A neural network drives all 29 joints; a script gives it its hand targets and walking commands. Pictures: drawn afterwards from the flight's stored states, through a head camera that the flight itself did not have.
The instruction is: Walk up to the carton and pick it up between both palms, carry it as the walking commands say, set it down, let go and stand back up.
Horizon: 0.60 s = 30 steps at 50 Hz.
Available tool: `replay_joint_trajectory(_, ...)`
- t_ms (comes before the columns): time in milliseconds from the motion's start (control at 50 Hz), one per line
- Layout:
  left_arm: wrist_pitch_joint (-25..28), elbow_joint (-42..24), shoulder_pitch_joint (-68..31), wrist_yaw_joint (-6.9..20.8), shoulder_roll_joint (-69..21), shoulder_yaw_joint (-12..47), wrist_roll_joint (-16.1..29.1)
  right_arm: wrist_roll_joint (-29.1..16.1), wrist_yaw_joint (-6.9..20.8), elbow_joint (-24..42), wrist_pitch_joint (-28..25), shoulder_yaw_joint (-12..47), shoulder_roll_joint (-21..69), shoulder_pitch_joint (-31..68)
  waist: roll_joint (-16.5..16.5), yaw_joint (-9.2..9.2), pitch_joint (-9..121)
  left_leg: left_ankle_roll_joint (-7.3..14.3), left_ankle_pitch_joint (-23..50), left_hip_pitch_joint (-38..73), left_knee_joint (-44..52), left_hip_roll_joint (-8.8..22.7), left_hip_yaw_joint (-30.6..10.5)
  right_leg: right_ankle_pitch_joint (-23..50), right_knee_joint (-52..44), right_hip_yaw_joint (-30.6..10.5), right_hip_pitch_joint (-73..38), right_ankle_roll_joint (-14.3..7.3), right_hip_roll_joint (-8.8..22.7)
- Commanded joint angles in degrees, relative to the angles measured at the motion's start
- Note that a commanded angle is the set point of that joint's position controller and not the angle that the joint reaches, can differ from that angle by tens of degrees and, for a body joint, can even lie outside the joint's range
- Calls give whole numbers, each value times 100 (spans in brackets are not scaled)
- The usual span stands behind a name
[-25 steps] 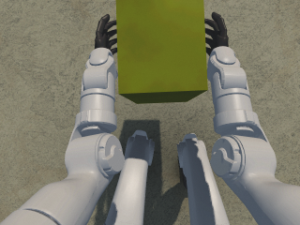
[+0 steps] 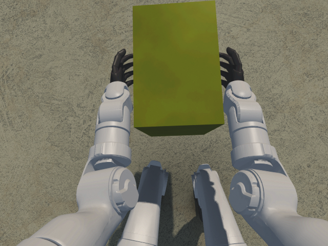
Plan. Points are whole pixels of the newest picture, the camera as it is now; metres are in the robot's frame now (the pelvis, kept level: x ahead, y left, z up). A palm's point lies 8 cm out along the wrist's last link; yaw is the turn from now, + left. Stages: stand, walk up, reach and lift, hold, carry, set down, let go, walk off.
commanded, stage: reach and lift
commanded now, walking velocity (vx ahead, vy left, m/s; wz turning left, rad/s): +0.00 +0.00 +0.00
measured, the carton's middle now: (175, 84) +0.48 +0.02 -0.12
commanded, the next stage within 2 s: none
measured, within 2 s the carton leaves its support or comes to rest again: neither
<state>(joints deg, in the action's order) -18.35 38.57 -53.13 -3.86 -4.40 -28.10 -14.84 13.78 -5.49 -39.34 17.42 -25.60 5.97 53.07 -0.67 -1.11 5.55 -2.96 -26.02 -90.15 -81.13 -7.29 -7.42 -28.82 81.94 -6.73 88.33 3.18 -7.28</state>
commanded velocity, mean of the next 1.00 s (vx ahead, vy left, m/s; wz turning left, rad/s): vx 0.00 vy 0.00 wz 0.00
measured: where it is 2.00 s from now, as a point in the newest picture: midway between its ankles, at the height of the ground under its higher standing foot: (176, 204)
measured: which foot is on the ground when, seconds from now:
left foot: down 0.00-1.00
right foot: down 0.00-1.00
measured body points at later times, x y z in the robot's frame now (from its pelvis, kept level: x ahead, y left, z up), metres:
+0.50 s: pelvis +0.02 +0.00 +0.06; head +0.21 +0.01 +0.47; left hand +0.45 +0.15 +0.01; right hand +0.45 -0.12 +0.01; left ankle +0.09 +0.13 -0.56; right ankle +0.07 -0.13 -0.56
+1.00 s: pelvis +0.04 +0.00 +0.13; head +0.18 +0.01 +0.55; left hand +0.42 +0.15 +0.08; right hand +0.43 -0.12 +0.08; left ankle +0.09 +0.13 -0.56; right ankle +0.07 -0.13 -0.56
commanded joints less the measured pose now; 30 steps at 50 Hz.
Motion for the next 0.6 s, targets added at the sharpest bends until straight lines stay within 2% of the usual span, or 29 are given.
replay_joint_trajectory(0,52,588,-3270,1238,-6344,3142,672,-616,1217,-363,-135,3002,6075,3546,92,-44,5038,38,1672,3408,942,-302,825,1404,-1018,755,-2447,-91,-332)
replay_joint_trajectory(580,280,351,-1866,1224,-6527,3323,459,-477,1318,-176,-364,3234,6210,2137,50,-24,4139,122,2130,4938,2599,-161,563,1985,-2723,431,-4151,-175,-192)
